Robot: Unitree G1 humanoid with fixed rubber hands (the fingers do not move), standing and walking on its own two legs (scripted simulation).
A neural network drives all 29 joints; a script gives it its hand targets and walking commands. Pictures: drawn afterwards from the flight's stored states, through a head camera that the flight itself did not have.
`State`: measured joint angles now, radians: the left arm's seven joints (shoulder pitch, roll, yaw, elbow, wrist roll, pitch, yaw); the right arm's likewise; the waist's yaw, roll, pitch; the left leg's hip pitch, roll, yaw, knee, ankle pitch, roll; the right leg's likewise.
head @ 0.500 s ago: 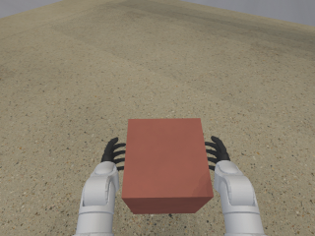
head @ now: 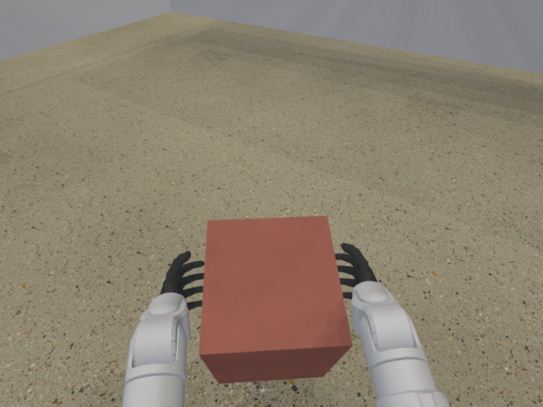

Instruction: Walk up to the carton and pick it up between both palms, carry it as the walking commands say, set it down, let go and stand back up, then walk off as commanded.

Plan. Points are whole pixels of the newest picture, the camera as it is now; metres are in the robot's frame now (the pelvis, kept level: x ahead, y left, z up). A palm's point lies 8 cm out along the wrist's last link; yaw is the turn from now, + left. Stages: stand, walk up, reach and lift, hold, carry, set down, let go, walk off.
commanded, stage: hold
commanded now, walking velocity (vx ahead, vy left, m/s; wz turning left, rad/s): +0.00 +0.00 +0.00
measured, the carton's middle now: (269, 304) +0.31 +0.06 -0.05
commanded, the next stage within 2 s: set down in 0.24 s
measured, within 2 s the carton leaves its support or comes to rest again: neither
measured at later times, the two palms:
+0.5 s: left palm (181, 283) +0.27 +0.19 +0.05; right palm (374, 295) +0.28 -0.10 +0.06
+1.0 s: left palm (198, 313) +0.28 +0.18 -0.06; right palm (359, 310) +0.32 -0.10 -0.06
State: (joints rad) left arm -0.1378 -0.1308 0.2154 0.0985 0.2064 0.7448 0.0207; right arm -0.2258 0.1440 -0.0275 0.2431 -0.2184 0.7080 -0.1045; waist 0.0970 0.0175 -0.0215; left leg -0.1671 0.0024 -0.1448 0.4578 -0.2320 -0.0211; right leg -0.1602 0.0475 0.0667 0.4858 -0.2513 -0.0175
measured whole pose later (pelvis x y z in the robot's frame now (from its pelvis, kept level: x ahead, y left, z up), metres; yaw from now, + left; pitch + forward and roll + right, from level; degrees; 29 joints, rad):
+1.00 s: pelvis -0.03 -0.01 -0.02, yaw -1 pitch +12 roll +0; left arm -0.42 -0.17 0.47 0.48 0.35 0.36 -0.04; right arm -0.47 0.22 -0.33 0.56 -0.34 0.34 -0.10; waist 0.10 -0.02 0.01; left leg -0.62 0.01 -0.13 0.63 -0.23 -0.04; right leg -0.62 0.08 0.08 0.67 -0.25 -0.03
